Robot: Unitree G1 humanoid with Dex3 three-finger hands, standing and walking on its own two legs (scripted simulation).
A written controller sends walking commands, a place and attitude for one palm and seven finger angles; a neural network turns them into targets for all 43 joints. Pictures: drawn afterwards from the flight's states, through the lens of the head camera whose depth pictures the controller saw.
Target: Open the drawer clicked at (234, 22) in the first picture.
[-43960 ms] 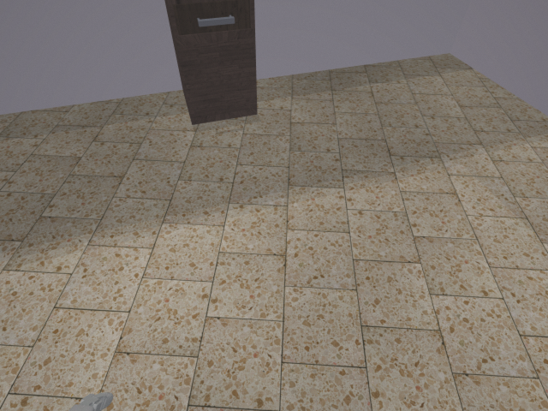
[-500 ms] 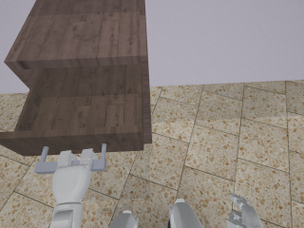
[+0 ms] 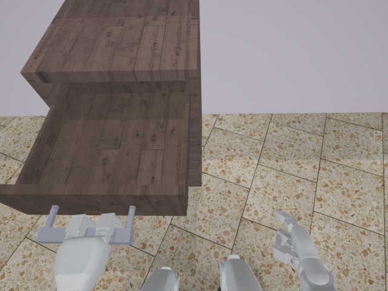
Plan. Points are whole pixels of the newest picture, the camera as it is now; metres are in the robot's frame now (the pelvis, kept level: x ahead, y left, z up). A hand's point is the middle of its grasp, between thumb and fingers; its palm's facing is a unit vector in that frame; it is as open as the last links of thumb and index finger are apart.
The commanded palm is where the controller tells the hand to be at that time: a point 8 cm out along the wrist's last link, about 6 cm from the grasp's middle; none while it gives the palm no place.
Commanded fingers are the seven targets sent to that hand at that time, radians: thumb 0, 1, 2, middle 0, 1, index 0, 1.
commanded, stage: pull the drawer open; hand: left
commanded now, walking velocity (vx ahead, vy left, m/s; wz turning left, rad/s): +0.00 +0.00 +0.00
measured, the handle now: (89, 223) +0.25 +0.24 -0.03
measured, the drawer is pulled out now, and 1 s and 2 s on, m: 0.30 0.30 0.30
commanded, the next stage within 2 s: open the thumb to release the handle in 0.02 s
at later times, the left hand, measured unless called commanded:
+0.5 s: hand (94, 255) +0.19 +0.22 -0.04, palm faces -0.03 -0.05 -1.00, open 9.7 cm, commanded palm +0.17 +0.21 +0.00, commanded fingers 0.00 -0.50 0.30 -0.30 -1.20 -0.30 -1.20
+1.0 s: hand (97, 250) +0.20 +0.21 -0.04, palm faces -0.01 -0.05 -1.00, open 13.8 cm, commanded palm +0.19 +0.21 +0.01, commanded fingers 0.00 -0.50 0.30 -0.30 -1.20 -0.30 -1.20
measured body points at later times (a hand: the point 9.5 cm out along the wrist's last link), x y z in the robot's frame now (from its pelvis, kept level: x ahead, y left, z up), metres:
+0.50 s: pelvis -0.02 +0.00 +0.01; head +0.07 -0.03 +0.44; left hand +0.19 +0.22 +0.01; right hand +0.18 -0.23 -0.12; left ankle -0.04 +0.14 -0.61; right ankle +0.03 -0.09 -0.61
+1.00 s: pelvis -0.03 +0.00 +0.01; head +0.06 -0.02 +0.45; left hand +0.20 +0.21 +0.01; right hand +0.18 -0.22 -0.11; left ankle -0.04 +0.14 -0.61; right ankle +0.03 -0.09 -0.61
